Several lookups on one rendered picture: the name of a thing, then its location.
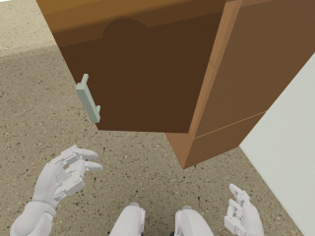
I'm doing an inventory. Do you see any cupboard door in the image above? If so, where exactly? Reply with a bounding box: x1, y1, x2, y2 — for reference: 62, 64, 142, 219
35, 0, 226, 134

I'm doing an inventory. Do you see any robot right thigh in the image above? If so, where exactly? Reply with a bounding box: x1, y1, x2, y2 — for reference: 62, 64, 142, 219
175, 209, 214, 236

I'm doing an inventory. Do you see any robot left forearm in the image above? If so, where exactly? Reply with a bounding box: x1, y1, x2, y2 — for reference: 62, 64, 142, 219
10, 201, 56, 236

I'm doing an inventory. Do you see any handle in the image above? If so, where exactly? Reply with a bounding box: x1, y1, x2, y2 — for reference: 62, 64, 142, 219
75, 74, 100, 123

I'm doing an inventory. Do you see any robot left thigh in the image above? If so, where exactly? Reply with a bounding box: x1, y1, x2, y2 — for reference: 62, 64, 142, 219
109, 206, 146, 236

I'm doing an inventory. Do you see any robot thigh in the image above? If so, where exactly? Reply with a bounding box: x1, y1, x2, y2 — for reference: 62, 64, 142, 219
109, 206, 146, 236
175, 209, 214, 236

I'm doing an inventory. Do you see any robot left hand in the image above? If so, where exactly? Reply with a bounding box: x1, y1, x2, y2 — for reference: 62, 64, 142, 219
32, 145, 103, 208

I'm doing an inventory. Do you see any robot right hand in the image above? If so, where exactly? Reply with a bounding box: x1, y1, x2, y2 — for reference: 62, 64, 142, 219
223, 184, 264, 236

